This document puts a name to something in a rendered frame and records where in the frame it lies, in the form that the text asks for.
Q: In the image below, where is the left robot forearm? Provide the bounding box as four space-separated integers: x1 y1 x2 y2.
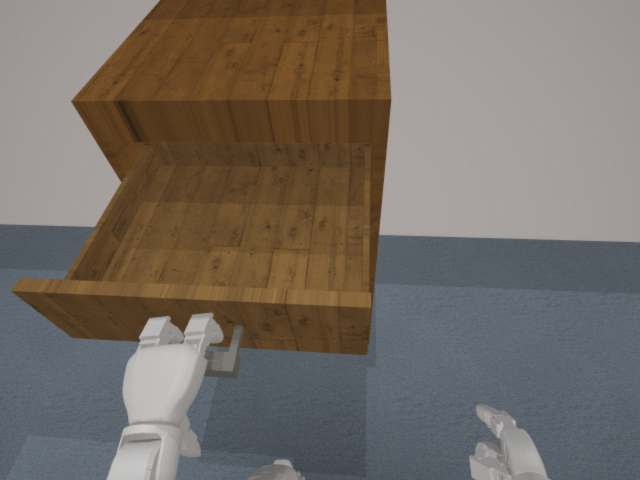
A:
106 421 184 480

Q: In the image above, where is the handle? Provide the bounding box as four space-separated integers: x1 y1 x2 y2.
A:
204 325 244 378

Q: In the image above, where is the robot left hand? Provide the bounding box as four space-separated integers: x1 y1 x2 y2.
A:
123 312 224 457

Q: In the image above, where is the cabinet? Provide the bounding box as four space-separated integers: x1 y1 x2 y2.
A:
71 0 391 344

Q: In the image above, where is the robot right hand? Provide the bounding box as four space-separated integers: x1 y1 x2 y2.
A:
469 404 547 480

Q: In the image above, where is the drawer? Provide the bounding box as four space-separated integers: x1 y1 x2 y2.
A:
11 142 371 355

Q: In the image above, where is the left robot shin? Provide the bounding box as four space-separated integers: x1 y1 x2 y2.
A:
274 459 293 468

